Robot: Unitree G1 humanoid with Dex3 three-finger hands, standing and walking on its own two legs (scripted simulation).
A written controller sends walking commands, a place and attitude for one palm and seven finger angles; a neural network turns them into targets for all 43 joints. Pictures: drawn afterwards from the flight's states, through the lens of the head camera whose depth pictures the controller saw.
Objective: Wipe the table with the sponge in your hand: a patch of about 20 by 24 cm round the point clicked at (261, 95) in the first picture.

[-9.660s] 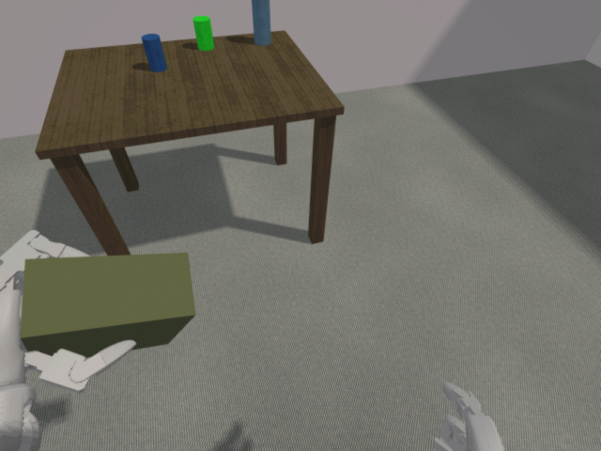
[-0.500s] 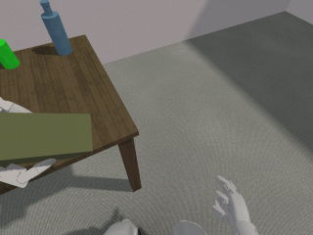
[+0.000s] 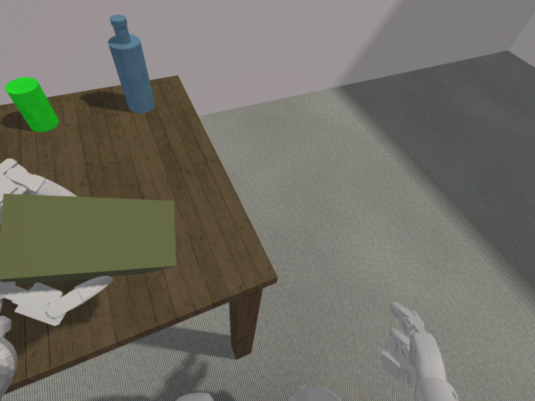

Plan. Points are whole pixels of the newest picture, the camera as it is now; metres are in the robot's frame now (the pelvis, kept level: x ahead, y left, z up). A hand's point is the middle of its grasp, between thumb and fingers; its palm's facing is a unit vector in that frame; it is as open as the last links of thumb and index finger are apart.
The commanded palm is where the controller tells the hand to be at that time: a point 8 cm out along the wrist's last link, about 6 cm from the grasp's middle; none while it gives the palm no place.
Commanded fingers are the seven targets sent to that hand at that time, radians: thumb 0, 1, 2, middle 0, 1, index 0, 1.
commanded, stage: come to a stop and stand still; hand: left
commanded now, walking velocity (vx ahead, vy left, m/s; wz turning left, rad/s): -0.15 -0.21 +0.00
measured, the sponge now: (114, 243) +0.25 +0.19 +0.16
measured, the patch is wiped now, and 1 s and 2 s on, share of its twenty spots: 0.00 0.00 0.00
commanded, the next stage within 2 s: look again from close up in 1.66 s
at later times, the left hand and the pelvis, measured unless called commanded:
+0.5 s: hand (43, 224) +0.25 +0.24 +0.19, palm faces +0.40 -0.83 -0.39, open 10.6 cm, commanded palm +0.18 +0.28 +0.19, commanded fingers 0.00 0.10 1.30 -1.20 -1.60 -1.20 -1.60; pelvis +0.02 +0.00 +0.02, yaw +1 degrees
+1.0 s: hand out of the picture +0.21 +0.32 +0.20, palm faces +0.47 -0.80 -0.37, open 10.6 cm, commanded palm +0.14 +0.34 +0.19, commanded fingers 0.00 0.10 1.30 -1.20 -1.60 -1.20 -1.60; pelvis +0.00 +0.05 +0.01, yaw +4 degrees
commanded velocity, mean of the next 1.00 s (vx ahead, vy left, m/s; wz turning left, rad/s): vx -0.06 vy -0.02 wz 0.00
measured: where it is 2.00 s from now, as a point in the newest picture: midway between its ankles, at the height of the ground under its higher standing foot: outside the picture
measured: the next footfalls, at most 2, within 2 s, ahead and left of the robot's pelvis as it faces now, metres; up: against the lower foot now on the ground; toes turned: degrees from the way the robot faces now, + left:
right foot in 0.12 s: +0.10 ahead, -0.05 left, +0.00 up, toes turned -1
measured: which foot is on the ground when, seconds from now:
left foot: down 0.00-1.00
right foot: up 0.00-0.10, down 0.12-1.00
